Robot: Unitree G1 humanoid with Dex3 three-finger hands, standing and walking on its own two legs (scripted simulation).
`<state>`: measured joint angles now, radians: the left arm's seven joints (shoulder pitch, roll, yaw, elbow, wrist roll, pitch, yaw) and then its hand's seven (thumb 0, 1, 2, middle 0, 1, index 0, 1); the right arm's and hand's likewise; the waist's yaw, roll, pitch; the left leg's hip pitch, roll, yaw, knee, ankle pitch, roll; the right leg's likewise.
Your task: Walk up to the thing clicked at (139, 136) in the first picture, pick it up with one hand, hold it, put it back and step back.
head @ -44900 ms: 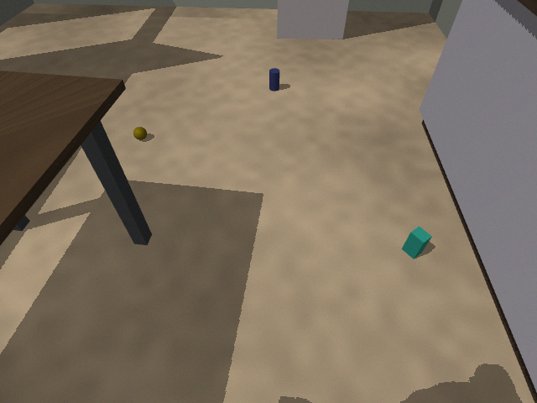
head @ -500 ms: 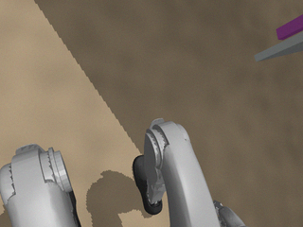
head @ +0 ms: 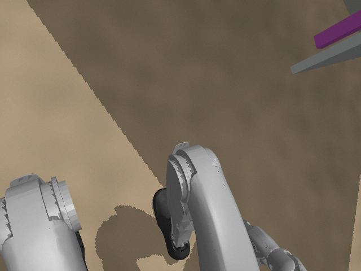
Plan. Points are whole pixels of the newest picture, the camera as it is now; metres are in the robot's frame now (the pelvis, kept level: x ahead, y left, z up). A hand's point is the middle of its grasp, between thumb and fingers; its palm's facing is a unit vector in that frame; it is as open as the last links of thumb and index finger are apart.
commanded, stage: rest palm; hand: left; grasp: from above
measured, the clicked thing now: out of the picture +0.42 +0.41 -0.26
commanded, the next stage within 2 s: close in 0.30 s
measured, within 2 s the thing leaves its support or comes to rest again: neither
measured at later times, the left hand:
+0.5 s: hand out of the picture +0.40 +0.40 -0.23, palm faces -0.41 -0.17 -0.89, open 13.9 cm
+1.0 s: hand out of the picture +0.40 +0.40 -0.23, palm faces -0.43 -0.18 -0.89, open 12.3 cm
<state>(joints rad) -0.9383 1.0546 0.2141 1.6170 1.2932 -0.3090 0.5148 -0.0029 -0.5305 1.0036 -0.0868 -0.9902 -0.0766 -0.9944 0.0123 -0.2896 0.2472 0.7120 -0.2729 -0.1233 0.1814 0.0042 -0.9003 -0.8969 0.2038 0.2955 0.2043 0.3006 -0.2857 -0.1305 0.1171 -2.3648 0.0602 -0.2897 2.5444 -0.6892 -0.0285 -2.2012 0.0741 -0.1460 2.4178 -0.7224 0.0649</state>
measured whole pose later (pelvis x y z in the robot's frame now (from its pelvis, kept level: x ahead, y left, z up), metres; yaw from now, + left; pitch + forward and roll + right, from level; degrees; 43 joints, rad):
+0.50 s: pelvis +0.00 +0.00 +0.00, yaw -1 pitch +25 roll -14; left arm -0.94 1.10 0.20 1.65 1.31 -0.33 0.55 0.00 -0.49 1.01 -0.10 -1.03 -0.10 -1.03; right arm 0.03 -0.32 0.28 0.71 -0.28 -0.14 0.19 0.01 -0.90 -0.90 0.20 0.30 0.20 0.30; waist -0.30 -0.16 0.14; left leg -2.37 0.06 -0.31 2.57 -0.69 -0.02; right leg -2.19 0.08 -0.16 2.42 -0.71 0.07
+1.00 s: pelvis +0.00 +0.01 +0.00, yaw -2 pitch +25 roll -15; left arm -0.94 1.13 0.20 1.65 1.28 -0.31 0.52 0.00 -0.24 0.84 -0.25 -0.96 -0.27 -0.93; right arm 0.02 -0.33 0.30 0.68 -0.28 -0.16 0.20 0.01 -0.90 -0.89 0.20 0.30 0.20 0.30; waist -0.30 -0.17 0.16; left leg -2.36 0.06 -0.32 2.57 -0.69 -0.02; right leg -2.18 0.09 -0.17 2.42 -0.71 0.08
